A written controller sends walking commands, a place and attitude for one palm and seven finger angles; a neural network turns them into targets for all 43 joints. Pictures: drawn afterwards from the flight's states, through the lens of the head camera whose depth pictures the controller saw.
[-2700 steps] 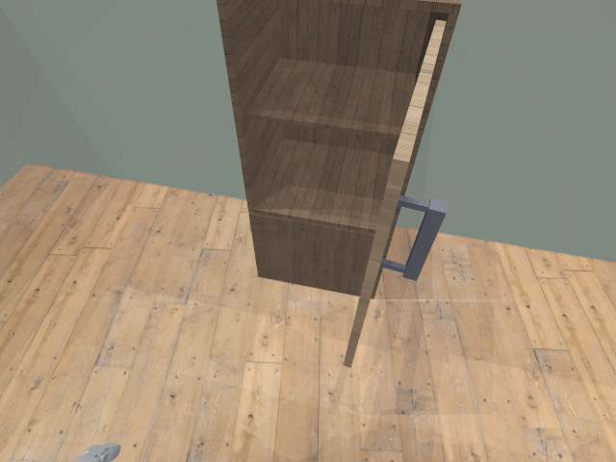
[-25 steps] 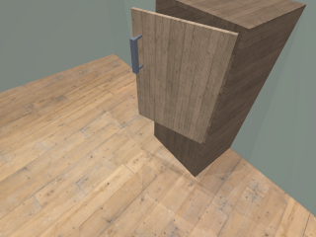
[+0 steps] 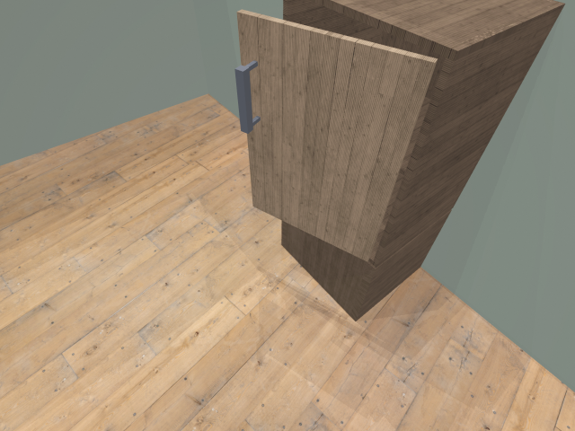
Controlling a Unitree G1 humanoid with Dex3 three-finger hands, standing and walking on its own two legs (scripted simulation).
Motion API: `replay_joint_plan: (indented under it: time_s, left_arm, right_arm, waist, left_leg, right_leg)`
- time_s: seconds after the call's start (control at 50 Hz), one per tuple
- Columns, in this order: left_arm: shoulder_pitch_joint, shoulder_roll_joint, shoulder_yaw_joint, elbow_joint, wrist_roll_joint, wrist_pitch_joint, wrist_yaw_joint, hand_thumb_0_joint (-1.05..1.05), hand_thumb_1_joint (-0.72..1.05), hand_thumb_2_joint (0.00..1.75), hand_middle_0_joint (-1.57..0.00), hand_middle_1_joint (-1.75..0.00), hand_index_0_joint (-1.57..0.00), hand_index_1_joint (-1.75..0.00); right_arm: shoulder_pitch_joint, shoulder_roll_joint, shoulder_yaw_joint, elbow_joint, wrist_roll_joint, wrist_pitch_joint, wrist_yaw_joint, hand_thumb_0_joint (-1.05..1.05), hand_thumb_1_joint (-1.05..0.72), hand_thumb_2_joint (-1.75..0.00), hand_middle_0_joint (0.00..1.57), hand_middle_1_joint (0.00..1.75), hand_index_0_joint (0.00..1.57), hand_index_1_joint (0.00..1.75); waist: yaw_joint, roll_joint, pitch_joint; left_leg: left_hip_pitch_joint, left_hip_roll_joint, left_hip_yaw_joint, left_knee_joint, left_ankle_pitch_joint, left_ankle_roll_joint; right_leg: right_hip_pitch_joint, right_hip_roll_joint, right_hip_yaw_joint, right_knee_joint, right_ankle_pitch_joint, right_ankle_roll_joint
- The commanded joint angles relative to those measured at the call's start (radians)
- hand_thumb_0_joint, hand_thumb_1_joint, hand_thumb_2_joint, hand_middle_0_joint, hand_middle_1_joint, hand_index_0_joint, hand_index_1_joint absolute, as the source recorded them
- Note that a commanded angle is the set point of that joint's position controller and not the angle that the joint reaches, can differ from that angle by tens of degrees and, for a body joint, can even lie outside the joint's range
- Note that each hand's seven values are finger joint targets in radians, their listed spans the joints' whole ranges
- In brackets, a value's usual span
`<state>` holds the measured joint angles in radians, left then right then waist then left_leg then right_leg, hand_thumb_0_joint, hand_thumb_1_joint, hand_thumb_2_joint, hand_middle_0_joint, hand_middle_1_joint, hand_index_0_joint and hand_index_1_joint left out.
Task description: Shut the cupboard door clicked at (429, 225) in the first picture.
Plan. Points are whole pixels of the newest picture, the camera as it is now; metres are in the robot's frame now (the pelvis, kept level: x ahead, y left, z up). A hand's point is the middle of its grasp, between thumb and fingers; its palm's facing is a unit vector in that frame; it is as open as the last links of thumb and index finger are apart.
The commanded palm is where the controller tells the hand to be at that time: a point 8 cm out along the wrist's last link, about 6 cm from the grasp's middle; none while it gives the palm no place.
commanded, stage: walk to a spot facing it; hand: left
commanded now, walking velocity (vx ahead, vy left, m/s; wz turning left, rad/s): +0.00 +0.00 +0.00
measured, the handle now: (249, 97) +0.80 +0.13 +0.05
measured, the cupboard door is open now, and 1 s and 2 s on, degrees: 20 20 20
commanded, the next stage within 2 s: none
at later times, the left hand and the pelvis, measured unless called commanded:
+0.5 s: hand out of the picture +0.00 +0.23 -0.20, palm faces +0.22 -0.94 -0.25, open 7.4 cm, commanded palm none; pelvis +0.00 +0.03 -0.03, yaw +13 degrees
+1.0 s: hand out of the picture -0.04 +0.20 -0.17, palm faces +0.51 -0.81 -0.29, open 7.4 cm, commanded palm none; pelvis +0.01 -0.02 -0.01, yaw +34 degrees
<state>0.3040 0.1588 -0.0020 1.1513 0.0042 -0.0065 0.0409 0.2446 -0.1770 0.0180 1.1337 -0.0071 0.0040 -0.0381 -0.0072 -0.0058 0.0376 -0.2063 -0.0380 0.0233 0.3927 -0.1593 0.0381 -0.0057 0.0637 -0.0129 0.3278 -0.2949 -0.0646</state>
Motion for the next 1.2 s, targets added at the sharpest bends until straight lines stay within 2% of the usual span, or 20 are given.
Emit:
replay_joint_plan:
  time_s: [0.0,0.18,0.3,0.36,0.38,0.4,0.42,0.48,0.66,0.72,0.74,0.76,0.78,0.84,0.94,1.0,1.02,1.04,1.06,1.18]
  left_arm:
    - [0.072,0.120,0.027,-0.021,0.003,-0.010,0.005,0.00,0.90,0.90,-0.20,-0.30,-0.20,-0.30]
    - [0.064,0.143,0.067,-0.086,0.008,0.018,0.014,0.00,0.90,0.90,-0.20,-0.30,-0.20,-0.30]
    - [-0.021,0.207,0.100,-0.176,0.027,0.020,0.017,0.00,0.90,0.90,-0.20,-0.30,-0.20,-0.30]
    - [-0.034,0.237,0.109,-0.205,0.016,0.016,0.004,0.00,0.90,0.90,-0.20,-0.30,-0.20,-0.30]
    - [-0.035,0.221,0.107,-0.218,0.011,0.020,-0.003,0.00,0.90,0.90,-0.20,-0.30,-0.20,-0.30]
    - [-0.015,0.171,0.099,-0.259,-0.003,0.024,-0.006,0.00,0.90,0.90,-0.20,-0.30,-0.20,-0.30]
    - [-0.065,0.159,0.088,-0.306,0.009,0.024,-0.003,0.00,0.90,0.90,-0.20,-0.30,-0.20,-0.30]
    - [-0.153,0.168,0.100,-0.320,0.021,0.042,-0.011,0.00,0.90,0.90,-0.20,-0.30,-0.20,-0.30]
    - [-0.106,0.148,0.094,-0.351,0.024,0.039,-0.022,0.00,0.90,0.90,-0.20,-0.30,-0.20,-0.30]
    - [-0.007,0.181,0.103,-0.339,0.020,0.030,-0.018,0.00,0.90,0.90,-0.20,-0.30,-0.20,-0.30]
    - [0.026,0.230,0.116,-0.337,0.027,0.025,-0.013,0.00,0.90,0.90,-0.20,-0.30,-0.20,-0.30]
    - [0.016,0.324,0.134,-0.352,0.042,0.019,-0.006,0.00,0.90,0.90,-0.20,-0.30,-0.20,-0.30]
    - [-0.079,0.346,0.125,-0.381,0.036,0.024,-0.001,0.00,0.90,0.90,-0.20,-0.30,-0.20,-0.30]
    - [-0.177,0.234,0.102,-0.386,0.030,0.007,0.001,0.00,0.90,0.90,-0.20,-0.30,-0.20,-0.30]
    - [-0.035,0.288,0.118,-0.343,0.035,0.010,-0.003,0.00,0.90,0.90,-0.20,-0.30,-0.20,-0.30]
    - [-0.021,0.290,0.121,-0.335,0.022,0.015,-0.011,0.00,0.90,0.90,-0.20,-0.30,-0.20,-0.30]
    - [-0.012,0.260,0.118,-0.351,0.017,0.019,-0.014,0.00,0.90,0.90,-0.20,-0.30,-0.20,-0.30]
    - [-0.021,0.179,0.095,-0.394,0.012,0.020,-0.021,0.00,0.90,0.90,-0.20,-0.30,-0.20,-0.30]
    - [-0.091,0.179,0.087,-0.431,0.023,0.025,-0.015,0.00,0.90,0.90,-0.20,-0.30,-0.20,-0.30]
    - [-0.092,0.171,0.094,-0.387,0.015,0.037,-0.026,0.00,0.90,0.90,-0.20,-0.30,-0.20,-0.30]
  right_arm:
    - [0.049,-0.123,-0.024,-0.019,-0.005,-0.013,-0.012,0.00,-0.90,-0.90,0.20,0.30,0.20,0.30]
    - [0.043,-0.103,-0.041,-0.075,-0.009,0.014,-0.002,0.00,-0.90,-0.90,0.20,0.30,0.20,0.30]
    - [-0.028,-0.090,-0.073,-0.173,-0.011,0.045,0.017,0.00,-0.90,-0.90,0.20,0.30,0.20,0.30]
    - [0.044,-0.081,-0.072,-0.182,-0.021,0.044,0.028,0.00,-0.90,-0.90,0.20,0.30,0.20,0.30]
    - [0.110,-0.116,-0.081,-0.178,-0.025,0.037,0.029,0.00,-0.90,-0.90,0.20,0.30,0.20,0.30]
    - [0.160,-0.211,-0.099,-0.188,-0.036,0.027,0.024,0.00,-0.90,-0.90,0.20,0.30,0.20,0.30]
    - [0.180,-0.254,-0.112,-0.180,-0.029,0.031,0.021,0.00,-0.90,-0.90,0.20,0.30,0.20,0.30]
    - [0.047,-0.234,-0.107,-0.233,-0.035,0.023,0.015,0.00,-0.90,-0.90,0.20,0.30,0.20,0.30]
    - [-0.009,-0.261,-0.131,-0.274,-0.033,0.034,0.025,0.00,-0.90,-0.90,0.20,0.30,0.20,0.30]
    - [-0.071,-0.240,-0.136,-0.307,-0.022,0.044,0.029,0.00,-0.90,-0.90,0.20,0.30,0.20,0.30]
    - [-0.081,-0.198,-0.135,-0.319,-0.014,0.049,0.035,0.00,-0.90,-0.90,0.20,0.30,0.20,0.30]
    - [-0.067,-0.135,-0.129,-0.336,-0.007,0.048,0.039,0.00,-0.90,-0.90,0.20,0.30,0.20,0.30]
    - [-0.084,-0.167,-0.135,-0.345,-0.019,0.046,0.045,0.00,-0.90,-0.90,0.20,0.30,0.20,0.30]
    - [-0.061,-0.149,-0.125,-0.333,-0.020,0.051,0.058,0.00,-0.90,-0.90,0.20,0.30,0.20,0.30]
    - [-0.146,-0.109,-0.094,-0.362,-0.007,0.041,0.070,0.00,-0.90,-0.90,0.20,0.30,0.20,0.30]
    - [-0.073,-0.148,-0.099,-0.344,-0.012,0.034,0.069,0.00,-0.90,-0.90,0.20,0.30,0.20,0.30]
    - [-0.014,-0.220,-0.115,-0.333,-0.019,0.025,0.065,0.00,-0.90,-0.90,0.20,0.30,0.20,0.30]
    - [0.053,-0.329,-0.144,-0.321,-0.023,0.020,0.054,0.00,-0.90,-0.90,0.20,0.30,0.20,0.30]
    - [0.118,-0.344,-0.146,-0.295,-0.023,0.026,0.048,0.00,-0.90,-0.90,0.20,0.30,0.20,0.30]
    - [-0.089,-0.274,-0.122,-0.345,-0.031,0.029,0.020,0.00,-0.90,-0.90,0.20,0.30,0.20,0.30]
  waist:
    - [-0.002,-0.004,0.030]
    - [0.014,-0.042,0.018]
    - [0.001,-0.079,0.109]
    - [-0.039,-0.037,0.050]
    - [-0.066,0.058,0.001]
    - [-0.068,0.305,-0.041]
    - [-0.076,0.234,-0.065]
    - [-0.034,0.073,0.023]
    - [-0.022,0.159,-0.099]
    - [0.031,0.152,-0.103]
    - [0.046,0.052,-0.094]
    - [0.046,-0.208,-0.069]
    - [0.032,-0.171,-0.020]
    - [-0.039,-0.186,0.007]
    - [0.033,-0.196,-0.038]
    - [-0.004,-0.162,-0.080]
    - [-0.035,-0.009,-0.149]
    - [-0.068,0.300,-0.184]
    - [-0.103,0.208,-0.176]
    - [-0.020,0.175,-0.098]
  left_leg:
    - [0.074,0.137,-0.120,-0.030,0.177,0.015]
    - [-0.130,0.092,-0.127,0.132,0.182,0.004]
    - [-0.306,0.105,-0.022,0.527,-0.381,-0.046]
    - [-0.118,0.062,0.071,0.260,-0.145,-0.036]
    - [0.004,0.110,-0.043,0.136,0.140,0.014]
    - [0.094,0.335,-0.409,0.039,0.521,0.163]
    - [0.029,0.431,-0.545,-0.070,0.355,0.238]
    - [-0.188,0.342,-0.525,-0.165,-0.273,0.155]
    - [-0.064,0.211,-0.435,-0.097,-0.115,0.113]
    - [-0.197,0.127,-0.382,-0.020,-0.116,0.050]
    - [-0.316,0.052,-0.320,0.081,-0.222,-0.005]
    - [-0.468,-0.074,-0.145,0.367,-0.352,-0.080]
    - [-0.427,-0.042,-0.107,0.649,-0.408,-0.082]
    - [-0.413,0.054,-0.069,0.825,-0.308,-0.084]
    - [-0.247,0.029,0.066,0.397,-0.294,-0.079]
    - [-0.045,0.019,0.071,0.125,-0.093,-0.057]
    - [0.137,0.140,-0.080,0.059,0.185,-0.005]
    - [0.286,0.406,-0.413,0.055,0.635,0.148]
    - [0.246,0.453,-0.411,0.047,0.600,0.214]
    - [-0.016,0.260,-0.313,0.026,0.175,0.121]
  right_leg:
    - [-0.118,-0.169,0.109,-0.070,0.252,0.023]
    - [-0.040,-0.250,0.060,0.062,0.322,-0.017]
    - [-0.065,-0.464,0.080,0.090,0.650,-0.169]
    - [-0.103,-0.376,-0.071,0.312,0.746,-0.055]
    - [-0.204,-0.302,-0.135,0.485,0.604,0.022]
    - [-0.398,-0.161,-0.162,0.722,0.080,0.101]
    - [-0.423,-0.108,-0.045,0.826,-0.374,0.088]
    - [-0.457,-0.145,0.056,0.829,-0.201,0.087]
    - [-0.385,-0.056,0.002,0.478,-0.152,0.114]
    - [-0.151,-0.039,-0.023,0.172,-0.027,0.107]
    - [-0.057,-0.143,0.081,0.023,-0.082,0.066]
    - [-0.048,-0.412,0.406,-0.130,-0.265,-0.050]
    - [-0.221,-0.564,0.443,-0.162,-0.181,-0.122]
    - [-0.218,-0.411,0.153,0.020,0.264,-0.097]
    - [-0.082,-0.389,-0.002,0.179,0.637,-0.037]
    - [-0.138,-0.365,-0.072,0.324,0.579,0.037]
    - [-0.284,-0.314,-0.128,0.487,0.406,0.094]
    - [-0.542,-0.183,-0.148,0.695,-0.269,0.157]
    - [-0.562,-0.172,-0.047,0.787,-0.380,0.133]
    - [-0.423,-0.124,-0.009,0.575,-0.211,0.126]
